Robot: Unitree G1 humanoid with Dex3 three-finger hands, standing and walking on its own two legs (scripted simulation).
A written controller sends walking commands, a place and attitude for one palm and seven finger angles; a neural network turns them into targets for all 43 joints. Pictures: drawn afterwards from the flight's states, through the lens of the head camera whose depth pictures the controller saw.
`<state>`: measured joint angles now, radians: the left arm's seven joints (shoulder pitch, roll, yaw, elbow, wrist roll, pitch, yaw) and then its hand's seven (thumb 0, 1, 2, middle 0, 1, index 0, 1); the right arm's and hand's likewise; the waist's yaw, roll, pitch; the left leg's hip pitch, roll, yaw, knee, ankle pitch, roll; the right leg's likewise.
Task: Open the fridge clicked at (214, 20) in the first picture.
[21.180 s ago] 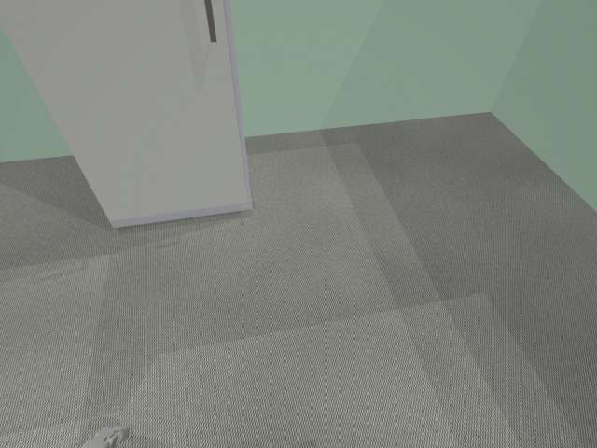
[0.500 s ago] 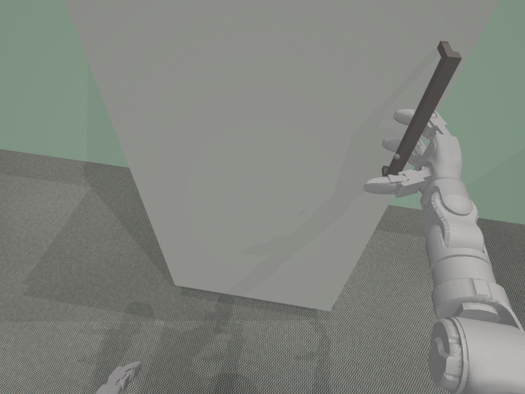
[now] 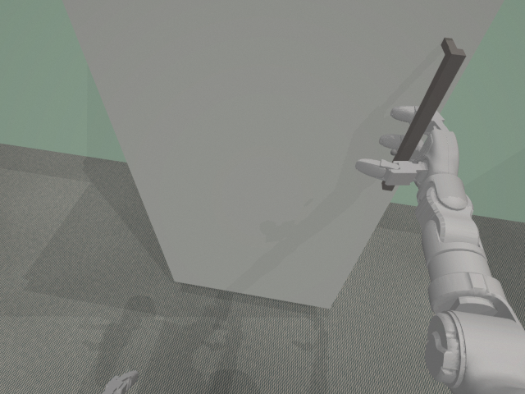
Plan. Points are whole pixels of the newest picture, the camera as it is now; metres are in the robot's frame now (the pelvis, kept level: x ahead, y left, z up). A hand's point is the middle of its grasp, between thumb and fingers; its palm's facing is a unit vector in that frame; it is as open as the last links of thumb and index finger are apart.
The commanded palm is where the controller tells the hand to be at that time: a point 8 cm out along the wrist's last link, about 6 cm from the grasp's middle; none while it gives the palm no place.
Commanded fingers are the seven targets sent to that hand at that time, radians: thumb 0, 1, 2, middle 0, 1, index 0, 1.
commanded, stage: grip the handle and tug to test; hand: right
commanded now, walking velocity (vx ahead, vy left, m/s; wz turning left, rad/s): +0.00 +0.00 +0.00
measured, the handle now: (413, 125) +0.50 -0.18 +0.17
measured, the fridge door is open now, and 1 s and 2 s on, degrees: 0 0 12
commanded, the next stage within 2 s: pull the door a little, standing still in 1.14 s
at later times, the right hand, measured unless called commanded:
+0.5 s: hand (397, 153) +0.44 -0.15 +0.16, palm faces +0.08 +1.00 +0.00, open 5.3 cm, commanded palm +0.41 -0.20 +0.16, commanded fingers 0.00 -0.90 -0.90 0.45 1.40 0.45 1.40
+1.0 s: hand (397, 155) +0.44 -0.15 +0.16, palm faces +0.08 +1.00 +0.01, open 5.4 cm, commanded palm +0.39 -0.20 +0.16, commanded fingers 0.00 -0.90 -0.90 0.45 1.40 0.45 1.40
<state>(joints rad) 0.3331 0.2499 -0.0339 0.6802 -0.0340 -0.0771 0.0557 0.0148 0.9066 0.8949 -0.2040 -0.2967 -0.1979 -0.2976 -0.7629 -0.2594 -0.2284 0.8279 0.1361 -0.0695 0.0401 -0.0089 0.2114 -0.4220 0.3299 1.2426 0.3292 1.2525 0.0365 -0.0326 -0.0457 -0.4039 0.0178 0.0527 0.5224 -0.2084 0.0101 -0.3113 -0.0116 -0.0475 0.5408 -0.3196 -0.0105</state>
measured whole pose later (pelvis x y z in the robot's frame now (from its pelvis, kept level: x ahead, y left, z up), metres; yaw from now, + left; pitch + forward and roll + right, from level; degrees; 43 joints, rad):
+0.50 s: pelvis +0.01 +0.00 +0.00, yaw +0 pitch +4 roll +0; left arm 0.30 0.25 -0.03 0.66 -0.04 -0.06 0.06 0.01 0.91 0.89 -0.20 -0.30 -0.20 -0.30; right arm -0.68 -0.25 -0.23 0.70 0.15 -0.01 0.05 0.01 -0.77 -0.84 0.39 1.38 0.39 1.38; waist 0.02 -0.04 -0.05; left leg -0.36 0.01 0.06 0.50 -0.22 0.01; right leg -0.27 -0.02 -0.04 0.52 -0.32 -0.01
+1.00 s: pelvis +0.02 +0.00 +0.00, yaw +1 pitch +4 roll +0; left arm 0.30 0.25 -0.03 0.64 -0.04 -0.05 0.06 0.02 0.91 0.89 -0.20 -0.30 -0.20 -0.30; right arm -0.58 -0.23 -0.23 0.57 0.16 0.04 0.03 0.01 -0.80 -0.80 0.34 1.40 0.35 1.40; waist 0.02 -0.04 -0.06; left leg -0.33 0.00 0.03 0.48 -0.22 0.01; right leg -0.23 -0.02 -0.07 0.49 -0.33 -0.01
